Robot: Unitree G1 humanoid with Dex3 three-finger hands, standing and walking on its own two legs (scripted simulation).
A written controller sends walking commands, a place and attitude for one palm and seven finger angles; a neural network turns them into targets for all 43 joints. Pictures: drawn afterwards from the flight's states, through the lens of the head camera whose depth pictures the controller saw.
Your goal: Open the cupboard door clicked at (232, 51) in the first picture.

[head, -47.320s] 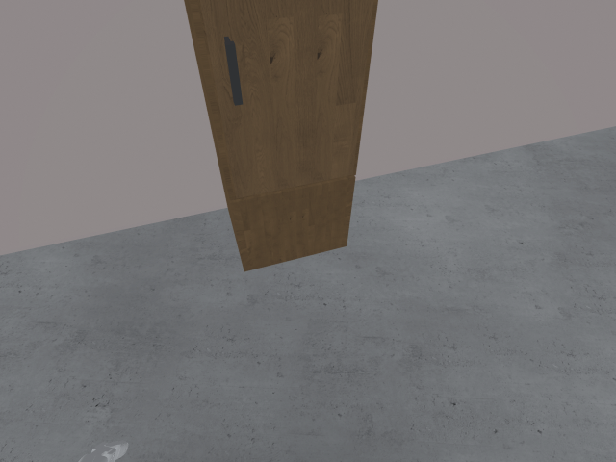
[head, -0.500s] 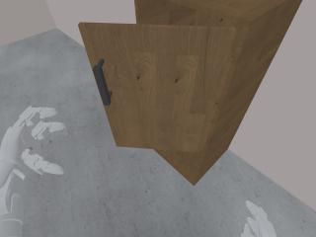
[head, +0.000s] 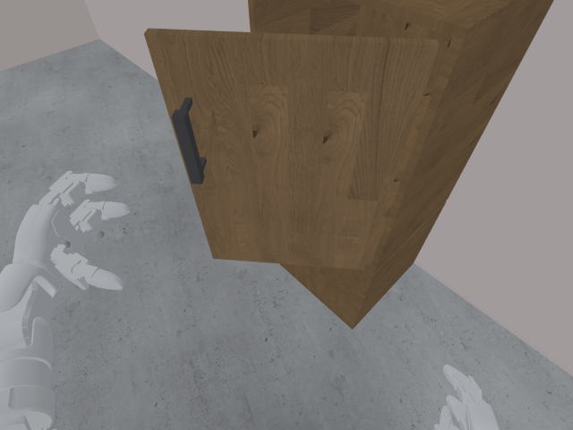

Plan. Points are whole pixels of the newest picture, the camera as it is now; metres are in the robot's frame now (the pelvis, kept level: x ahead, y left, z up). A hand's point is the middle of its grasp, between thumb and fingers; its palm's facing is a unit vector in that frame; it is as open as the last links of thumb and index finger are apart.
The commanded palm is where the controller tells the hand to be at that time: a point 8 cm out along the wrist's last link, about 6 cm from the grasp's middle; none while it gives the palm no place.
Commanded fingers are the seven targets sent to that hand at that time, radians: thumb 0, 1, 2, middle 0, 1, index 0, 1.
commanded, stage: move the hooked fingers beside the handle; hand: left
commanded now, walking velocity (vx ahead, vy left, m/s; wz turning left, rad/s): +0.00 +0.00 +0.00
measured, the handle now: (192, 142) +0.54 +0.20 +0.09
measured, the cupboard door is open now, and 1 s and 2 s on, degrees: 41 41 41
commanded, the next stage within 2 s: none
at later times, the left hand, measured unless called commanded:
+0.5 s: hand (124, 201) +0.39 +0.26 +0.11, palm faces +0.00 -1.00 -0.01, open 14.0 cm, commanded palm +0.36 +0.31 +0.10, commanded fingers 0.00 -0.50 0.30 -0.30 -1.20 -0.30 -1.20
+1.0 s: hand (136, 176) +0.44 +0.26 +0.11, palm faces +0.01 -1.00 -0.01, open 14.0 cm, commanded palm +0.41 +0.31 +0.10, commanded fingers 0.00 -0.50 0.30 -0.30 -1.20 -0.30 -1.20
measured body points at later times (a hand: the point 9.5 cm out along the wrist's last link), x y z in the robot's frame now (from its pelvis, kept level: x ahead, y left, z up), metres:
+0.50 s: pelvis +0.01 +0.01 +0.00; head +0.05 +0.00 +0.45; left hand +0.38 +0.31 +0.11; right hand +0.11 -0.25 -0.10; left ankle -0.01 +0.11 -0.72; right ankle +0.04 -0.11 -0.72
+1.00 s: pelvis +0.00 +0.00 -0.01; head +0.08 +0.00 +0.44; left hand +0.43 +0.31 +0.11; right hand +0.06 -0.28 -0.11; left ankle -0.01 +0.11 -0.72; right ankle +0.04 -0.11 -0.72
